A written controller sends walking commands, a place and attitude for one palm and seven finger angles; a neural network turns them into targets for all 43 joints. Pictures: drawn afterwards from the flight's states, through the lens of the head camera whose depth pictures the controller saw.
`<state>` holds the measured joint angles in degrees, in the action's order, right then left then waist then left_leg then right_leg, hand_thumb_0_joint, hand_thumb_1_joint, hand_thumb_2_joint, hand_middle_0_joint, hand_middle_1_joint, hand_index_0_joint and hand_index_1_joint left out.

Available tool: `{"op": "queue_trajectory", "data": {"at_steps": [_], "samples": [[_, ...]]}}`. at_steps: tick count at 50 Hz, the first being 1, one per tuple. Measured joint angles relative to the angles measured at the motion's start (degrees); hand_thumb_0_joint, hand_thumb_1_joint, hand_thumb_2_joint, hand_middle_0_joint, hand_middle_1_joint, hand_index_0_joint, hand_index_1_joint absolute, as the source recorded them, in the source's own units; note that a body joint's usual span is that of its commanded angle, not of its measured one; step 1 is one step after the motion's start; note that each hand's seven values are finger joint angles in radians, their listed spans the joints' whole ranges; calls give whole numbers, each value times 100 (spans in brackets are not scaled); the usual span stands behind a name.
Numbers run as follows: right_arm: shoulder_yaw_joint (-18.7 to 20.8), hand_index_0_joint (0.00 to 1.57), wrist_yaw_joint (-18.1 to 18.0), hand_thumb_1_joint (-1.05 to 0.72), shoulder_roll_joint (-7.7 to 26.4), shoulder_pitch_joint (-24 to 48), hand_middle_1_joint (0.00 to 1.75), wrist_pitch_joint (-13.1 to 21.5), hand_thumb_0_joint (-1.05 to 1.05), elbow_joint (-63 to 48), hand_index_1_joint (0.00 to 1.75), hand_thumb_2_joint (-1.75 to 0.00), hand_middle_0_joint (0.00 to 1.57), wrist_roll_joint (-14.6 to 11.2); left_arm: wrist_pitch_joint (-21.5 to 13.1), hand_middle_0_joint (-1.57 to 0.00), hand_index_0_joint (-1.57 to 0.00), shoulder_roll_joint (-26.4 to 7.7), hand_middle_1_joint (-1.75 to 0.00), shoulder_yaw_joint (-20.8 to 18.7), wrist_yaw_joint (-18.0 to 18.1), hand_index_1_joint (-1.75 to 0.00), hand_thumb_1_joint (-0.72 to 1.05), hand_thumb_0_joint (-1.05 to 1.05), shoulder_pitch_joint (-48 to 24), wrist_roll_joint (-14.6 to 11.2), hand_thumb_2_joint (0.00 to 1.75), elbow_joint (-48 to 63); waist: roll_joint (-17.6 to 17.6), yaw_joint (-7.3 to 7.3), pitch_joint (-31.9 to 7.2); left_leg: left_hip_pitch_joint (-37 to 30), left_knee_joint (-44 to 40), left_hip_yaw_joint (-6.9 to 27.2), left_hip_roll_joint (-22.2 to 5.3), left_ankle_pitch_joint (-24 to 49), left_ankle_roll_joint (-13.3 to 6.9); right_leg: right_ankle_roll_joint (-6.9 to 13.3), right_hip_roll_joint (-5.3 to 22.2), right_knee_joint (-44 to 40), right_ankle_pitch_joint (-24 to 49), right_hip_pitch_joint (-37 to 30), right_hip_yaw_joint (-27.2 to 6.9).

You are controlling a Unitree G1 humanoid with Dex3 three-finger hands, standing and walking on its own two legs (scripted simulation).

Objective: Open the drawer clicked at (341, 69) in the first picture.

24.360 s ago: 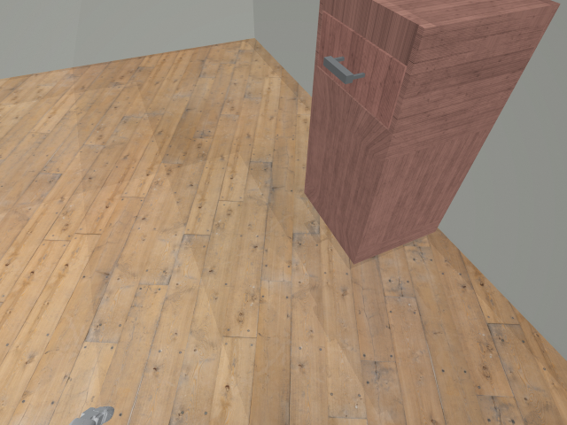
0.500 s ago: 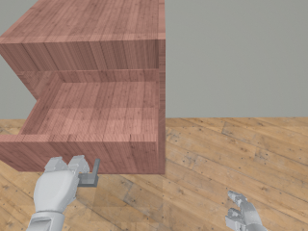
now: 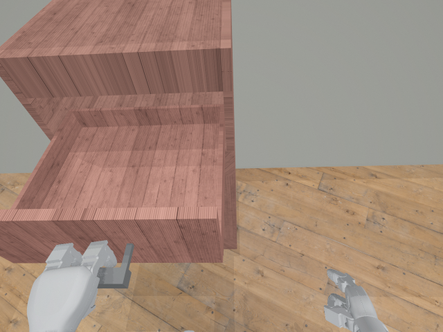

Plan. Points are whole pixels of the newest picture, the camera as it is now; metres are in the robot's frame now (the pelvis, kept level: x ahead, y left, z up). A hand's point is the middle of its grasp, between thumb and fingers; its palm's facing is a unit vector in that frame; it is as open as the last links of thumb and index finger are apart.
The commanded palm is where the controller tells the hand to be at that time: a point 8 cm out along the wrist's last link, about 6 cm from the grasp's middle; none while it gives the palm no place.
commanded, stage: pull the drawer open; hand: left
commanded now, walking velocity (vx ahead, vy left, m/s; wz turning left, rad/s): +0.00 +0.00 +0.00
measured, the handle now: (91, 263) +0.22 +0.24 +0.04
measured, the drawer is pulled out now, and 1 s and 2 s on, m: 0.30 0.30 0.30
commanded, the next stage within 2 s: open the thumb to release the handle in 0.06 s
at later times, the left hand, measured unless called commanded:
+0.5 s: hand (85, 295) +0.18 +0.24 +0.02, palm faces +0.01 -0.11 -0.99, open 8.7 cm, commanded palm +0.15 +0.24 +0.07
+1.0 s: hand (85, 295) +0.18 +0.24 +0.02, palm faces +0.03 -0.11 -0.99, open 13.7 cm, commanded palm +0.16 +0.24 +0.07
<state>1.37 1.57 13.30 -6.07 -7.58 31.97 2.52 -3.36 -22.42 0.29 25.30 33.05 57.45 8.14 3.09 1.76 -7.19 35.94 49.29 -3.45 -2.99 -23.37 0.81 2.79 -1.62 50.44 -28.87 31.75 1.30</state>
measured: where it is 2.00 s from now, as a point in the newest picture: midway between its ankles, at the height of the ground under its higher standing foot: outside the picture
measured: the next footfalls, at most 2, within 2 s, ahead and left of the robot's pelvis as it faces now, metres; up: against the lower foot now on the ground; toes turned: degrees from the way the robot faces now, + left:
none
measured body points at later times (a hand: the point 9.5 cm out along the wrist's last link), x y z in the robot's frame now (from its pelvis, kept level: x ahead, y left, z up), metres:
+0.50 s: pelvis -0.01 +0.00 +0.00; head +0.02 -0.03 +0.45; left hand +0.17 +0.24 +0.07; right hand +0.20 -0.21 -0.10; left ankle +0.01 +0.13 -0.70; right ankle -0.04 -0.09 -0.70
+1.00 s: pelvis -0.02 +0.00 +0.00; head +0.01 -0.03 +0.45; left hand +0.17 +0.24 +0.07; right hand +0.19 -0.21 -0.11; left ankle +0.01 +0.13 -0.70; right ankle -0.04 -0.09 -0.70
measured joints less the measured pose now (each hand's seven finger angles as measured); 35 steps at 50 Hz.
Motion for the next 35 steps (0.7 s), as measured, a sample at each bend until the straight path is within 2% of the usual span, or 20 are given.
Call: {"op": "queue_trajectory", "data": {"at_steps": [9, 12, 18, 22, 28, 35], "samples": [[-35, 20, -35, -90, -6, -72, 30, 42, 1, 12, 29, -90, 20, -15, 72, -32, -42, 8, -134, 90, -44, -135, 66, 1, -79, -3, 77, -7, 27, 14, 10, -20, -2, 31, 24, 6, -13, -16, 20, -22, 4, -46, 29], [10, 20, -91, -90, 28, -99, 30, 82, 1, 63, 29, -90, 20, 1, 59, -33, -41, 36, -134, 163, 19, -135, 65, 0, -300, 58, 78, -139, 67, 75, 39, 26, 35, 99, 55, 19, -19, -22, 45, -11, 0, -43, 97], [12, 20, -143, -90, 19, -103, 30, 92, 1, 188, 29, -90, 20, -13, 253, -37, -40, 225, -133, 241, -26, -133, 56, 0, -656, 48, 76, -310, 78, 167, 30, 24, 8, 149, 94, 70, -24, -23, 78, -24, 21, -62, 148], [-48, 20, -163, -90, -17, -89, 30, 94, 1, 186, 29, -90, 20, -45, 328, -37, -39, 216, -130, 275, -161, -131, 40, 0, -696, 45, 69, -351, 80, 165, 36, -80, -81, 151, 93, 118, -18, -19, 73, -107, 67, -161, 149], [-95, 20, -188, -90, -40, -47, 30, 131, 1, 139, 29, -90, 20, -44, 220, -36, -36, 115, -126, 235, -310, -127, 6, 0, -734, 0, 54, -400, 67, 153, 81, -170, -182, 164, 81, 191, -9, -9, 55, -213, 142, -253, 160], [-39, 20, -151, -90, 3, -42, 30, 150, 1, 108, 29, -90, 20, -26, 102, -34, -33, 122, -122, 180, -256, -123, -31, 0, -708, 19, 38, -382, 62, 146, 79, -105, -154, 180, 72, 210, -12, -9, 45, -208, 172, -201, 174]]}}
